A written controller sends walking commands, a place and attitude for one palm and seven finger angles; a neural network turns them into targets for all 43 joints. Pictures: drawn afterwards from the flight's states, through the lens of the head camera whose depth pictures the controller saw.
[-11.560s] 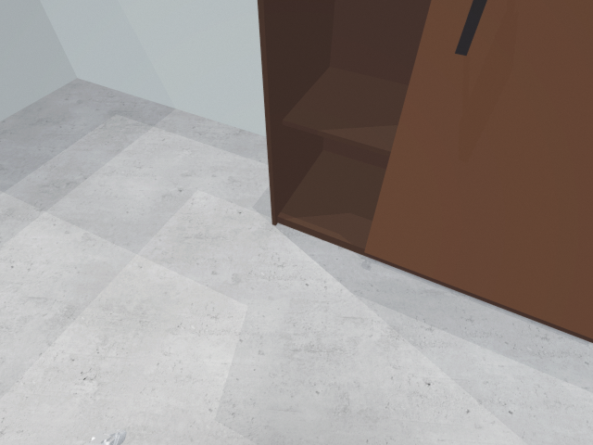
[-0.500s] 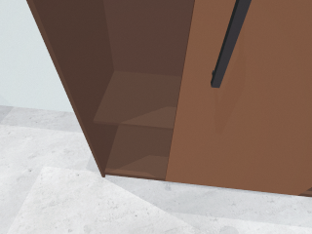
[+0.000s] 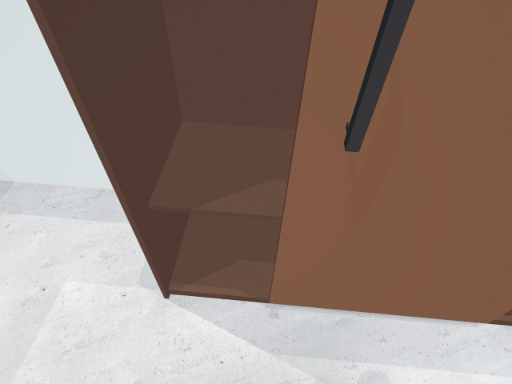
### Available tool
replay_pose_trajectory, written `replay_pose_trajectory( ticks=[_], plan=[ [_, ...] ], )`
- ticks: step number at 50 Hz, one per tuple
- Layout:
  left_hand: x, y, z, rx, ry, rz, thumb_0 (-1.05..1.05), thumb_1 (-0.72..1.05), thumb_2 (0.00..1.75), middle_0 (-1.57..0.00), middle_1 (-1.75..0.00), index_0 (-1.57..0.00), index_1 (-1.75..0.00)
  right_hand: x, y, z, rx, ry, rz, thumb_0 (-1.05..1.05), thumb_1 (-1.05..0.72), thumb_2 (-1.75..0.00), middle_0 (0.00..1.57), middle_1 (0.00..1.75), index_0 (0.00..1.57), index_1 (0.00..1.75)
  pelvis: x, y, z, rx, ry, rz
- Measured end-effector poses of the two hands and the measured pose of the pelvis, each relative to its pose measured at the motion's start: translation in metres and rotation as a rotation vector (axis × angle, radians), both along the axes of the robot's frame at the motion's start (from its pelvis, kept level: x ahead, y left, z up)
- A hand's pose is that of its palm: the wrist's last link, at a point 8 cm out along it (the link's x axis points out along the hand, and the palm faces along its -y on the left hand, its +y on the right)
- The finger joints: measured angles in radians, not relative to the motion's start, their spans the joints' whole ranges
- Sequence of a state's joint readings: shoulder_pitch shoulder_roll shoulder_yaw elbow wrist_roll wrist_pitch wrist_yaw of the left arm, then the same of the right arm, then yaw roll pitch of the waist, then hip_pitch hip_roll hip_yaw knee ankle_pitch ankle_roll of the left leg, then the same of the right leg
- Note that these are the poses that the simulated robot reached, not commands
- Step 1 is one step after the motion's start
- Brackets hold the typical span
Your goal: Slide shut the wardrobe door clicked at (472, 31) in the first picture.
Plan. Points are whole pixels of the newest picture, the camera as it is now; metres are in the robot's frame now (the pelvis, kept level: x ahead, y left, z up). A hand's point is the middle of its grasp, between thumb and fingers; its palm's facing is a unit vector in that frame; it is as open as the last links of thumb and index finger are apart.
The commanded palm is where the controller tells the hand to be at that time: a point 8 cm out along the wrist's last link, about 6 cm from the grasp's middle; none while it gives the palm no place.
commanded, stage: come to a stop and stand still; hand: right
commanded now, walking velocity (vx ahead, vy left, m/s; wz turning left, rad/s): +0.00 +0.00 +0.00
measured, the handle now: (372, 70) +0.51 -0.13 +0.26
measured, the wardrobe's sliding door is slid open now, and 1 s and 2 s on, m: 0.41 0.41 0.41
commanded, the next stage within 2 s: look again from close up in 0.08 s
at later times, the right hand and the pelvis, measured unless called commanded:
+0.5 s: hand out of the picture +0.01 -0.20 -0.18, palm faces -0.01 +0.98 -0.21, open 7.4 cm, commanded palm none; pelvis -0.01 -0.03 -0.01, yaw +1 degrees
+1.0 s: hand out of the picture -0.01 -0.21 -0.18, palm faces -0.03 +0.98 -0.19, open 7.4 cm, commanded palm none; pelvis +0.00 -0.04 -0.01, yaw +2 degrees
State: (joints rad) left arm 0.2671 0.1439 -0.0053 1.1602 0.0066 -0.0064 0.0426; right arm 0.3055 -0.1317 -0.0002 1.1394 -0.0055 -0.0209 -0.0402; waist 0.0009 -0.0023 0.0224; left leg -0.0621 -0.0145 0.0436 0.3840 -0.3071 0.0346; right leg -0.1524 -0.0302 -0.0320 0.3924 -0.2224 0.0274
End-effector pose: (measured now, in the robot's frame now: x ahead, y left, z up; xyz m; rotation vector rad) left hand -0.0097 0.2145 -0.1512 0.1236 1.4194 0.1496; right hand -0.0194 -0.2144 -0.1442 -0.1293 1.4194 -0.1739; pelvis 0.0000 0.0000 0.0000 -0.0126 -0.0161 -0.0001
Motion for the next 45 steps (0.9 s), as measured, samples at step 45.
replay_pose_trajectory(
  ticks=[45],
  plan=[
    [0.001,-0.031,-0.001,0.016,-0.031,0.000,0.01,0.91,0.90,-0.20,-0.30,-0.20,-0.30,0.012,-0.049,-0.007,-0.009,-0.001,0.073,0.01,-0.91,-0.89,0.20,0.30,0.20,0.30,-0.004,-0.039,-0.007,0.004,0.019,0.035]
  ],
)
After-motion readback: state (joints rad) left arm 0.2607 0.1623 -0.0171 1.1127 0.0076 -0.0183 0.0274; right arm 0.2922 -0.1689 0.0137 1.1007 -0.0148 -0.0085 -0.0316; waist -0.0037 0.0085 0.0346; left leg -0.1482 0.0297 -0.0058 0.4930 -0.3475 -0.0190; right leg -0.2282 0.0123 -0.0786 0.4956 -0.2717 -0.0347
